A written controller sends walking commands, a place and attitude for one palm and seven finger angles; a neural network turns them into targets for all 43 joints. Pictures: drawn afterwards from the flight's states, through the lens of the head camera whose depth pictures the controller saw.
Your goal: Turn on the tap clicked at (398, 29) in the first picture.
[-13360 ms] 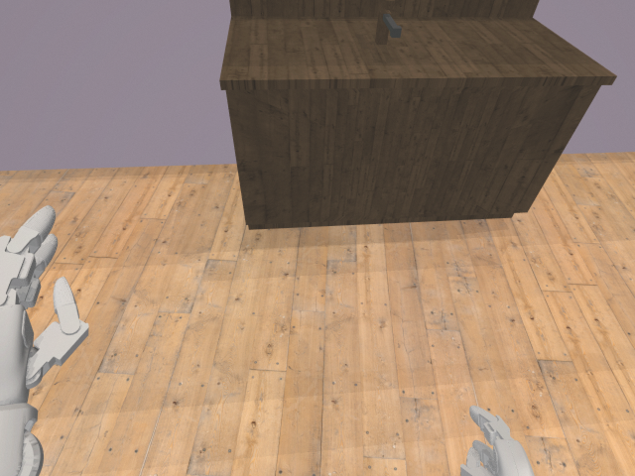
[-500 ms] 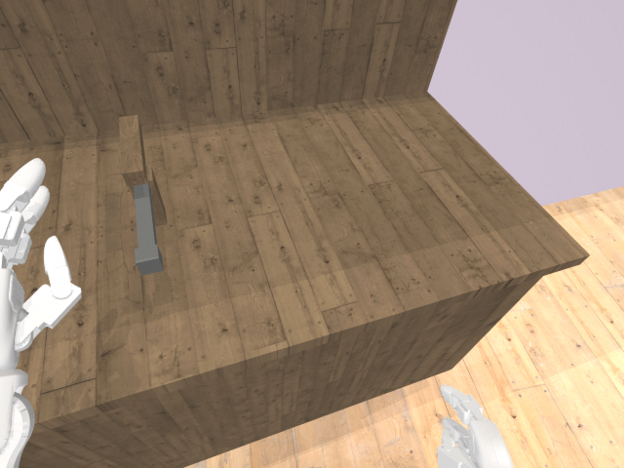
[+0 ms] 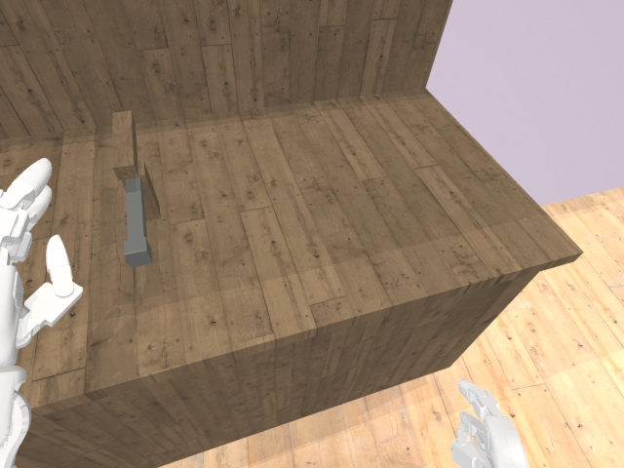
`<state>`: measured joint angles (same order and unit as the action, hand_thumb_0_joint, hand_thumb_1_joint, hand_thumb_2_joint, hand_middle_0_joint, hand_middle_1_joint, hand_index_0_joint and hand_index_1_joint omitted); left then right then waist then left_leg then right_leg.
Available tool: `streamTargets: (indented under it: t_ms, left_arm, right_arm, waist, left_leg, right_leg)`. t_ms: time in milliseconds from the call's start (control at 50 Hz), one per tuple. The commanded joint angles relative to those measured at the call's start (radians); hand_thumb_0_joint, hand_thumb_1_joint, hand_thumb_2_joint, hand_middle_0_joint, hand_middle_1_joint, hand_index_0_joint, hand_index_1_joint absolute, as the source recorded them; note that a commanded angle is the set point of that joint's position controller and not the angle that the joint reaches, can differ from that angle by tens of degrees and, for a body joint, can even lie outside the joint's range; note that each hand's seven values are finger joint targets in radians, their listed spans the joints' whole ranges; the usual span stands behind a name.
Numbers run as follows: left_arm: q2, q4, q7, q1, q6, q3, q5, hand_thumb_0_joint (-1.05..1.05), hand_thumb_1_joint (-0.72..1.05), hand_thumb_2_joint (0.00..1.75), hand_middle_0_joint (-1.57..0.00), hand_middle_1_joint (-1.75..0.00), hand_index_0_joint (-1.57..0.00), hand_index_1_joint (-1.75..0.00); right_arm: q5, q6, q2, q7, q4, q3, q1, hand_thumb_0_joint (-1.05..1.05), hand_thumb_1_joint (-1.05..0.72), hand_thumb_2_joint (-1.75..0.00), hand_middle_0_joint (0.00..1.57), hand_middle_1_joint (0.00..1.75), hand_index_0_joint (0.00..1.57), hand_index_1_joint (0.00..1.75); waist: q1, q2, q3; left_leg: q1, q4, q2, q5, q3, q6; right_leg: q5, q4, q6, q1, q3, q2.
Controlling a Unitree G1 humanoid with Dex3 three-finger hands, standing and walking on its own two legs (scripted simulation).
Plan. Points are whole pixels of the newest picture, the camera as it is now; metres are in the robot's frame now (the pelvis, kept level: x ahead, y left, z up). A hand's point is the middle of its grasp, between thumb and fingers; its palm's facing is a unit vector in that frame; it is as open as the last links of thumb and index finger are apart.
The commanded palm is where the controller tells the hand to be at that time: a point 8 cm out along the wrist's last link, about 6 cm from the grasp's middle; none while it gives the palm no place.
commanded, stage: come to a stop and stand still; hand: left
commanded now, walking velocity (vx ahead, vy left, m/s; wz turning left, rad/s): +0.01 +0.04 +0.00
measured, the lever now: (138, 252) +0.35 +0.28 +0.05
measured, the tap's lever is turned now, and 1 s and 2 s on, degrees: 0 0 0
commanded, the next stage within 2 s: look again from close up in 1.16 s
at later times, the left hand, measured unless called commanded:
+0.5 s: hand (80, 293) +0.22 +0.24 +0.17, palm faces +0.41 -0.86 -0.31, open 7.5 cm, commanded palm +0.16 +0.27 +0.18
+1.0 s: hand (70, 288) +0.23 +0.26 +0.16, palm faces +0.38 -0.86 -0.33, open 7.5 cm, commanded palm +0.17 +0.29 +0.18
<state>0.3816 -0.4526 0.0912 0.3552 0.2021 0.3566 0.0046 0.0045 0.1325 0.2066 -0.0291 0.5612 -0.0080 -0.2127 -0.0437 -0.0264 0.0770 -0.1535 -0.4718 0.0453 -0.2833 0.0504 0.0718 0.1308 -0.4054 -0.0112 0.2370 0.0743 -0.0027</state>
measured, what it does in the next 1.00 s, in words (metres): stands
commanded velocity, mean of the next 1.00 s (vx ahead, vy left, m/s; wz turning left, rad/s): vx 0.00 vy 0.00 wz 0.00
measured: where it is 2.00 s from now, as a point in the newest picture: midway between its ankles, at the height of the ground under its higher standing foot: outside the picture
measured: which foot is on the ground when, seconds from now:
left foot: down 0.00-1.00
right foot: down 0.00-1.00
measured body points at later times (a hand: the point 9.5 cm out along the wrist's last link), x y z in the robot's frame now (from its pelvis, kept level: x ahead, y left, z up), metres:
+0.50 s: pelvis -0.01 -0.01 +0.00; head +0.01 +0.01 +0.45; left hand +0.19 +0.29 +0.19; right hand +0.16 -0.23 -0.07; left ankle -0.02 +0.07 -0.74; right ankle +0.06 -0.11 -0.74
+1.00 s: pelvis +0.01 +0.01 +0.00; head +0.03 +0.04 +0.45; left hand +0.20 +0.30 +0.18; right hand +0.19 -0.21 -0.06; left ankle -0.02 +0.07 -0.74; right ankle +0.06 -0.11 -0.74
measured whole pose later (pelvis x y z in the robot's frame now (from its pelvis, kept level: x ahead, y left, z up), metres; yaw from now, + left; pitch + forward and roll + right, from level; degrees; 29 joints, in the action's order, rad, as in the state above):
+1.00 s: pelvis +0.01 +0.01 +0.00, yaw +0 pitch -2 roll -1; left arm 0.36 -0.47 0.09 0.39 0.22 0.35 -0.05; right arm -0.01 0.13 0.19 -0.01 0.57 -0.02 -0.19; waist -0.04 -0.04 0.09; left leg -0.14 -0.47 0.06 -0.29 0.06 0.08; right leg 0.14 -0.41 0.00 0.23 0.06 0.01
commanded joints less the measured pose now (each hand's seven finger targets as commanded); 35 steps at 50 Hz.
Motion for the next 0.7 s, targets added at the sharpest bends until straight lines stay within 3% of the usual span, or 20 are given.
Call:
streamTargets:
  t_ms: [0, 20, 40, 100, 140, 180, 200, 220, 240, 280, 400, 440, 520, 540, 600, 680]
  left_arm:
    - [0.177, 0.153, -0.027, -0.215, 0.122, 0.154, -0.031, 0.00, 0.90, 0.90, -0.20, -0.30, -0.20, -0.30]
    - [0.042, 0.067, -0.036, -0.107, 0.123, 0.043, -0.071, 0.00, 0.90, 0.90, -0.20, -0.30, -0.20, -0.30]
    - [0.082, -0.056, -0.030, -0.101, 0.129, 0.047, -0.066, 0.00, 0.90, 0.90, -0.20, -0.30, -0.20, -0.30]
    - [0.112, -0.143, -0.008, 0.009, 0.126, 0.056, -0.067, 0.00, 0.90, 0.90, -0.20, -0.30, -0.20, -0.30]
    - [0.144, -0.138, 0.004, 0.014, 0.120, 0.101, -0.070, 0.00, 0.90, 0.90, -0.20, -0.30, -0.20, -0.30]
    - [0.188, -0.121, 0.009, -0.025, 0.121, 0.155, -0.072, 0.00, 0.90, 0.90, -0.20, -0.30, -0.20, -0.30]
    - [0.197, -0.136, 0.009, -0.056, 0.126, 0.165, -0.071, 0.00, 0.90, 0.90, -0.20, -0.30, -0.20, -0.30]
    - [0.245, -0.178, 0.013, -0.104, 0.129, 0.200, -0.069, 0.00, 0.90, 0.90, -0.20, -0.30, -0.20, -0.30]
    - [0.202, -0.147, 0.008, -0.121, 0.132, 0.167, -0.068, 0.00, 0.90, 0.90, -0.20, -0.30, -0.20, -0.30]
    - [0.186, -0.159, 0.007, -0.142, 0.134, 0.140, -0.061, 0.00, 0.90, 0.90, -0.20, -0.30, -0.20, -0.30]
    - [0.114, -0.163, 0.009, -0.134, 0.128, 0.058, -0.046, 0.00, 0.90, 0.90, -0.20, -0.30, -0.20, -0.30]
    - [0.104, -0.150, 0.011, -0.114, 0.123, 0.057, -0.044, 0.00, 0.90, 0.90, -0.20, -0.30, -0.20, -0.30]
    - [0.154, -0.169, 0.019, -0.082, 0.118, 0.113, -0.042, 0.00, 0.90, 0.90, -0.20, -0.30, -0.20, -0.30]
    - [0.125, -0.156, 0.016, -0.069, 0.117, 0.091, -0.046, 0.00, 0.90, 0.90, -0.20, -0.30, -0.20, -0.30]
    - [0.145, -0.182, 0.017, -0.041, 0.114, 0.115, -0.051, 0.00, 0.90, 0.90, -0.20, -0.30, -0.20, -0.30]
    - [0.142, -0.225, 0.015, -0.028, 0.110, 0.106, -0.055, 0.00, 0.90, 0.90, -0.20, -0.30, -0.20, -0.30]
  right_arm:
    - [-0.007, 0.106, 0.093, -0.001, -0.124, 0.035, 0.005, 0.00, -0.90, -0.90, 0.20, 0.30, 0.20, 0.30]
    - [-0.026, 0.103, 0.099, 0.029, -0.127, 0.041, 0.034, 0.00, -0.90, -0.90, 0.20, 0.30, 0.20, 0.30]
    - [-0.021, 0.091, 0.123, 0.042, -0.136, 0.051, 0.016, 0.00, -0.90, -0.90, 0.20, 0.30, 0.20, 0.30]
    - [-0.024, 0.088, 0.126, 0.053, -0.150, 0.045, 0.052, 0.00, -0.90, -0.90, 0.20, 0.30, 0.20, 0.30]
    - [-0.028, 0.081, 0.122, 0.043, -0.151, 0.036, 0.069, 0.00, -0.90, -0.90, 0.20, 0.30, 0.20, 0.30]
    - [-0.027, 0.083, 0.119, 0.022, -0.153, 0.037, 0.076, 0.00, -0.90, -0.90, 0.20, 0.30, 0.20, 0.30]
    - [-0.025, 0.085, 0.119, 0.014, -0.154, 0.037, 0.072, 0.00, -0.90, -0.90, 0.20, 0.30, 0.20, 0.30]
    - [-0.027, 0.083, 0.119, 0.010, -0.151, 0.031, 0.092, 0.00, -0.90, -0.90, 0.20, 0.30, 0.20, 0.30]
    - [-0.023, 0.084, 0.113, 0.003, -0.147, 0.028, 0.084, 0.00, -0.90, -0.90, 0.20, 0.30, 0.20, 0.30]
    - [-0.024, 0.094, 0.111, 0.001, -0.146, 0.028, 0.073, 0.00, -0.90, -0.90, 0.20, 0.30, 0.20, 0.30]
    - [-0.020, 0.120, 0.119, 0.010, -0.123, 0.030, 0.056, 0.00, -0.90, -0.90, 0.20, 0.30, 0.20, 0.30]
    - [-0.017, 0.116, 0.114, 0.011, -0.115, 0.026, 0.060, 0.00, -0.90, -0.90, 0.20, 0.30, 0.20, 0.30]
    - [-0.020, 0.107, 0.116, 0.013, -0.120, 0.030, 0.072, 0.00, -0.90, -0.90, 0.20, 0.30, 0.20, 0.30]
    - [-0.016, 0.100, 0.114, 0.012, -0.123, 0.031, 0.065, 0.00, -0.90, -0.90, 0.20, 0.30, 0.20, 0.30]
    - [-0.017, 0.092, 0.116, 0.012, -0.135, 0.038, 0.065, 0.00, -0.90, -0.90, 0.20, 0.30, 0.20, 0.30]
    - [-0.017, 0.084, 0.117, 0.013, -0.141, 0.038, 0.073, 0.00, -0.90, -0.90, 0.20, 0.30, 0.20, 0.30]
  waist:
    - [-0.016, 0.125, -0.199]
    - [0.004, 0.236, -0.240]
    - [0.011, 0.231, -0.245]
    - [-0.004, 0.024, -0.180]
    - [0.001, -0.031, -0.156]
    - [0.002, -0.078, -0.125]
    - [0.005, -0.059, -0.123]
    - [0.009, -0.009, -0.114]
    - [0.013, 0.030, -0.112]
    - [0.009, 0.086, -0.116]
    - [0.011, 0.052, -0.105]
    - [0.014, 0.062, -0.122]
    - [0.011, 0.068, -0.136]
    - [0.015, 0.043, -0.145]
    - [0.013, 0.039, -0.171]
    - [0.018, 0.078, -0.180]
  left_leg:
    - [-0.050, 0.060, -0.100, 0.222, -0.087, -0.064]
    - [0.008, 0.054, -0.100, 0.302, -0.054, -0.090]
    - [-0.044, 0.068, -0.121, 0.314, -0.080, -0.091]
    - [-0.171, 0.118, -0.130, 0.113, -0.103, -0.055]
    - [-0.188, 0.142, -0.134, 0.053, -0.109, -0.051]
    - [-0.195, 0.143, -0.129, -0.018, -0.115, -0.044]
    - [-0.188, 0.139, -0.120, -0.042, -0.119, -0.041]
    - [-0.171, 0.142, -0.118, -0.050, -0.116, -0.037]
    - [-0.188, 0.151, -0.121, -0.079, -0.121, -0.034]
    - [-0.186, 0.148, -0.117, -0.093, -0.114, -0.030]
    - [-0.145, 0.133, -0.103, -0.071, -0.101, -0.036]
    - [-0.142, 0.138, -0.106, -0.029, -0.098, -0.040]
    - [-0.141, 0.135, -0.109, 0.071, -0.095, -0.051]
    - [-0.137, 0.130, -0.112, 0.105, -0.103, -0.055]
    - [-0.118, 0.109, -0.115, 0.175, -0.100, -0.060]
    - [-0.092, 0.099, -0.119, 0.265, -0.104, -0.077]
  right_leg:
    - [-0.130, 0.023, -0.054, -0.109, -0.232, 0.100]
    - [-0.191, -0.030, -0.056, -0.136, -0.162, 0.095]
    - [-0.181, -0.054, -0.042, -0.185, -0.143, 0.093]
    - [-0.064, -0.034, -0.017, -0.217, -0.139, 0.083]
    - [-0.007, -0.033, -0.008, -0.192, -0.105, 0.071]
    - [0.063, 0.001, -0.003, -0.156, -0.133, 0.075]
    - [0.101, 0.019, -0.007, -0.138, -0.152, 0.081]
    - [0.111, 0.018, -0.010, -0.114, -0.152, 0.077]
    - [0.138, 0.019, -0.011, -0.117, -0.143, 0.083]
    - [0.135, 0.021, -0.013, -0.130, -0.155, 0.082]
    - [0.163, 0.069, -0.013, -0.103, -0.174, 0.076]
    - [0.110, 0.054, -0.011, -0.126, -0.151, 0.068]
    - [-0.024, 0.024, -0.011, -0.168, -0.135, 0.061]
    - [-0.053, 0.017, -0.012, -0.177, -0.127, 0.065]
    - [-0.145, 0.006, -0.015, -0.207, -0.132, 0.074]
    - [-0.222, -0.013, -0.018, -0.211, -0.119, 0.073]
